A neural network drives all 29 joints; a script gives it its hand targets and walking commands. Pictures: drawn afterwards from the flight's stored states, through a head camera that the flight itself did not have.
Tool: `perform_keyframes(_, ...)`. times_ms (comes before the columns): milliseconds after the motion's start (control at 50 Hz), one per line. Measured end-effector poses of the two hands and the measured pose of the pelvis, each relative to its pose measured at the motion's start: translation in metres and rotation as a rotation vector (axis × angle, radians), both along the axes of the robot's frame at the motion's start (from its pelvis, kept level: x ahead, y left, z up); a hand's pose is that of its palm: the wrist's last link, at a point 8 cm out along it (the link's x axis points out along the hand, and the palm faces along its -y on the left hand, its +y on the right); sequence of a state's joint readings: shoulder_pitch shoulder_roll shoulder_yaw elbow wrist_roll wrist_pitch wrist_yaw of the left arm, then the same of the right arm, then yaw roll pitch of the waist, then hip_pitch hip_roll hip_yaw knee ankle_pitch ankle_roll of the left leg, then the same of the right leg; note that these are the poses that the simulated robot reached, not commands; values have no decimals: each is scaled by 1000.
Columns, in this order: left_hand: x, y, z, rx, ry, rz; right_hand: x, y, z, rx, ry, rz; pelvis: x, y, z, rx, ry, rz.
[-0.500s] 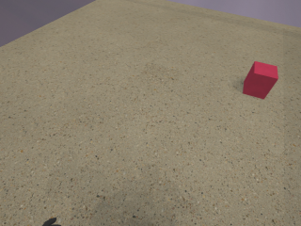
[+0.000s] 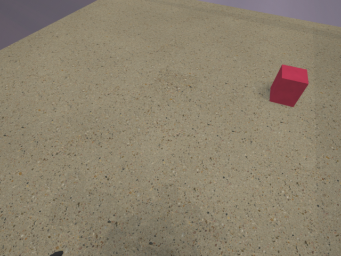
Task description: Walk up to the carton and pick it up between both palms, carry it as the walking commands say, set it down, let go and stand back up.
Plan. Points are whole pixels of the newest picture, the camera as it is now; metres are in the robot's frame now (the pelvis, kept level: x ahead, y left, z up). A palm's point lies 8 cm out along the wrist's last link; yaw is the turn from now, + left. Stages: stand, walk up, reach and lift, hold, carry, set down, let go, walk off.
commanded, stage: walk up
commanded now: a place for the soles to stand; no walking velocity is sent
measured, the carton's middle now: (287, 85) +1.53 -1.01 -0.63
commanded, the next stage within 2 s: none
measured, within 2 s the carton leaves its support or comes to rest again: neither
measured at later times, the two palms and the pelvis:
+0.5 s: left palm (88, 216) +0.24 +0.22 -0.12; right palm out of the picture +0.09 -0.42 -0.08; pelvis +0.10 -0.06 -0.01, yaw -15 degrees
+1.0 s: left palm (139, 144) +0.48 +0.11 -0.12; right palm out of the picture +0.19 -0.46 -0.09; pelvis +0.26 -0.13 -0.01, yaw -27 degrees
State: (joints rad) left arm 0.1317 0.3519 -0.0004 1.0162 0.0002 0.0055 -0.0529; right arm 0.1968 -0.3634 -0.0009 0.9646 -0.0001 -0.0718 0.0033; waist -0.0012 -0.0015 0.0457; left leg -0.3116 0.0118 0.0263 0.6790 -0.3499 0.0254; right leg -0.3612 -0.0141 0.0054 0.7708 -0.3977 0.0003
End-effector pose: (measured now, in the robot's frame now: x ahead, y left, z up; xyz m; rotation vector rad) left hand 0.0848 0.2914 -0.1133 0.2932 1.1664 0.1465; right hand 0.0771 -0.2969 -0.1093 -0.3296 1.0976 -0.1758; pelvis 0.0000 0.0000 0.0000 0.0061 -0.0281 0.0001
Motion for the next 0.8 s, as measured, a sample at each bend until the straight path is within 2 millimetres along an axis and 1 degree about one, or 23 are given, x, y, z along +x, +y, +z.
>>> perform_keyframes(60, 15, -2, 5, 9, 19, -66, -11, -23, 4, -30, -1, -42, 3, -6, 0, 12, 19, -49)
perform_keyframes(140, 50, -10, 17, 44, -3, -149, -21, -62, 5, -69, 4, -96, 12, -22, -2, 34, 32, -102)
perform_keyframes(200, 77, -21, 23, 83, -34, -192, -20, -92, 2, -85, 0, -129, 24, -41, -8, 43, 31, -138)
perform_keyframes(220, 83, -24, 23, 92, -48, -199, -18, -101, 1, -90, -1, -136, 28, -47, -11, 40, 20, -146)
perform_keyframes(260, 90, -33, 22, 91, -42, -214, -15, -111, 6, -98, -11, -162, 36, -56, -10, 27, 6, -170)
perform_keyframes(320, 101, -48, 19, 68, -20, -235, -11, -121, 16, -107, -19, -189, 51, -64, -5, 13, -6, -202)
perform_keyframes(380, 116, -60, 12, 40, -11, -257, -4, -127, 23, -117, -20, -208, 66, -67, -4, -3, -9, -227)
perform_keyframes(460, 141, -66, 0, 5, 1, -280, 9, -124, 28, -139, -9, -220, 87, -64, -6, -26, 13, -246)
perform_keyframes(520, 165, -73, -5, -17, 12, -300, 20, -118, 32, -144, -11, -237, 105, -63, -4, -23, 38, -266)
perform_keyframes(600, 209, -88, -4, -26, 5, -344, 28, -118, 35, -140, 18, -273, 128, -68, 0, -7, 67, -300)
perform_keyframes(660, 252, -105, -1, -22, -29, -382, 35, -124, 30, -132, 31, -301, 146, -75, -2, 7, 72, -327)
perform_keyframes(720, 301, -131, 5, -15, -90, -425, 43, -134, 20, -114, 40, -336, 166, -87, -6, 23, 61, -355)
perform_keyframes(760, 333, -150, 7, -9, -135, -462, 49, -144, 11, -102, 41, -363, 180, -99, -12, 31, 56, -378)
perform_keyframes(800, 357, -166, 7, -2, -183, -490, 58, -154, 4, -94, 37, -382, 193, -113, -18, 26, 31, -393)
